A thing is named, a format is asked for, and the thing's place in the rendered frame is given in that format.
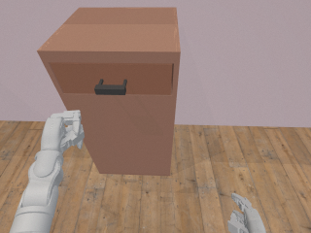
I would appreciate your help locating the handle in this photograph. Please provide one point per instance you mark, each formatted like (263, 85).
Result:
(110, 89)

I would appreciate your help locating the drawer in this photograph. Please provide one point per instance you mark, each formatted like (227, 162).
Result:
(142, 78)

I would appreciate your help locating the robot left forearm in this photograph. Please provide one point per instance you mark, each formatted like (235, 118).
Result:
(37, 204)

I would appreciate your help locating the cabinet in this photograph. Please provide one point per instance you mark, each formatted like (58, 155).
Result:
(129, 134)

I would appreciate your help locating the robot left hand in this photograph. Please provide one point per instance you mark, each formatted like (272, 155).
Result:
(54, 131)

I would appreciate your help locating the robot right hand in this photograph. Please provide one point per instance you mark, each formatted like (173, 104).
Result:
(249, 222)

